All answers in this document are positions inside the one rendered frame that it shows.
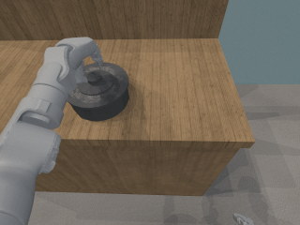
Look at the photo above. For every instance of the pot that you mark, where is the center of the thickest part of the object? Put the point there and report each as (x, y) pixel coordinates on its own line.
(104, 113)

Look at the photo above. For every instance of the left robot forearm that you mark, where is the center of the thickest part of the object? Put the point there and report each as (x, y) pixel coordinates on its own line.
(44, 104)

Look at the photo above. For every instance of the left robot hand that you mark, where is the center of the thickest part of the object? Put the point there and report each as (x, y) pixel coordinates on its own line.
(87, 47)

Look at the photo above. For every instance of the table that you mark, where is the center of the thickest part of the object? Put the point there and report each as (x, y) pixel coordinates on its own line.
(184, 120)

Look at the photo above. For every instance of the lid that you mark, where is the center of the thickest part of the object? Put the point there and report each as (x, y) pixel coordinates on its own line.
(112, 87)

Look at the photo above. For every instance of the left robot upper arm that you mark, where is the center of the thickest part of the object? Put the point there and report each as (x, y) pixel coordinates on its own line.
(28, 151)

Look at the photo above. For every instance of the right robot hand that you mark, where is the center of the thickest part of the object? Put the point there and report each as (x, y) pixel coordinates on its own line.
(241, 220)

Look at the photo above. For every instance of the knob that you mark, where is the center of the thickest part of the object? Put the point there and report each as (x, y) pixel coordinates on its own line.
(94, 77)

